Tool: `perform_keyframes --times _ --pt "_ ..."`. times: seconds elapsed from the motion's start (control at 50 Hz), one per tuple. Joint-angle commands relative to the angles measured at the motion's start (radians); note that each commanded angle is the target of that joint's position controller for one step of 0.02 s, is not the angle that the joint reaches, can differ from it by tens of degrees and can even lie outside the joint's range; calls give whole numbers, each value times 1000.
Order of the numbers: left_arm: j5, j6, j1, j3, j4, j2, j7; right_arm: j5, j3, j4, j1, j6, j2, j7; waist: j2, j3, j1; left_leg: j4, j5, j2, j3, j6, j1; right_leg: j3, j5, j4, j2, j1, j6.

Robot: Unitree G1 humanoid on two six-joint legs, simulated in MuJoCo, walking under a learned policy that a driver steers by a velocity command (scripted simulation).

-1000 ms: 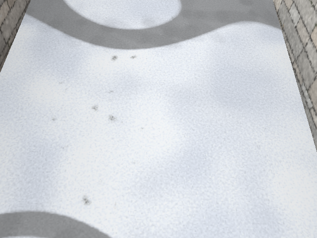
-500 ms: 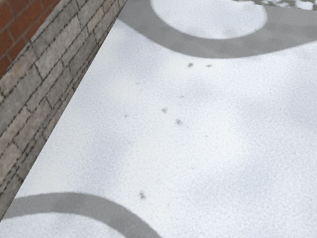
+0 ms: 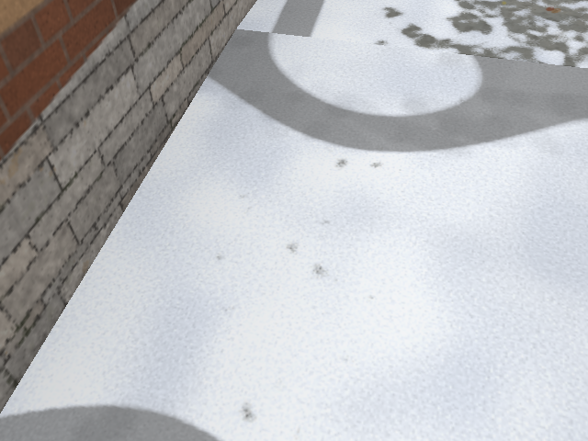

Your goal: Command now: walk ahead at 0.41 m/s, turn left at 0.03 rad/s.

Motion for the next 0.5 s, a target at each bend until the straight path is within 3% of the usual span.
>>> perform_keyframes --times 0.02,0.04,0.06,0.08,0.1,0.12,0.16,0.22,0.3,0.36,0.42,0.46,0.48,0.5 --pt "9 -12 343 57 18 258 -6 -19 19 -133 -78 -46 22 1 -387 -52 136 620 -151 -65 23 14 -633 698 -221 -347 -360 561 -205" --pt "23 -24 292 53 10 237 -16 26 -3 -151 -119 -62 -59 -4 -320 -8 127 804 -111 -37 -58 25 -768 980 -581 -535 -436 467 -308" --pt "19 -34 220 34 8 186 -16 47 -20 -167 -211 -65 -118 -8 -206 126 106 865 -16 29 -49 49 -832 884 -586 -532 -419 373 -277" --pt "25 -36 161 15 5 140 -15 33 -19 -153 -217 -62 -110 -8 -131 153 77 846 95 68 -36 53 -811 708 -427 -495 -357 311 -236" --pt "28 -35 121 4 -1 121 -16 12 -18 -133 -195 -57 -92 -6 -115 152 50 792 168 91 -34 48 -750 562 -284 -491 -281 259 -199" --pt "29 -33 99 0 1 111 -13 2 -23 -113 -166 -51 -87 -2 -128 146 27 746 239 103 -25 30 -695 454 -188 -499 -229 228 -167" --pt "27 -33 140 -11 21 78 -5 0 -22 -88 -150 -40 -58 6 -131 118 27 733 346 90 16 1 -652 325 -36 -513 -180 227 -161" --pt "25 -25 209 -13 49 63 13 -8 -13 -115 -247 -36 -22 13 -71 121 52 629 408 93 42 -25 -716 241 163 -521 -179 283 -171" --pt "26 -13 254 -11 65 80 29 5 9 -158 -415 -44 24 33 -94 137 104 348 494 64 93 -44 -632 151 303 -546 -169 307 -158" --pt "16 -7 283 -4 80 106 28 12 9 -178 -491 -49 10 50 -103 169 126 215 460 44 109 -26 -588 137 341 -551 -202 375 -162" --pt "-2 5 274 -2 97 116 29 16 4 -201 -508 -63 -13 64 -126 175 98 127 355 18 125 25 -527 137 498 -499 -242 454 -145" --pt "-1 14 245 8 101 155 38 10 -23 -186 -397 -67 -77 52 -214 80 17 81 281 -43 163 70 -332 106 923 -340 -232 492 -112" --pt "3 24 233 3 97 150 42 13 -49 -136 -233 -62 -125 43 -212 -37 -65 53 279 -86 196 102 -100 49 1112 -155 -187 453 -87" --pt "20 23 225 -8 76 134 43 16 -70 -90 -18 -56 -181 27 -170 -187 -154 91 278 52 25 151 307 67 906 120 -164 194 -57"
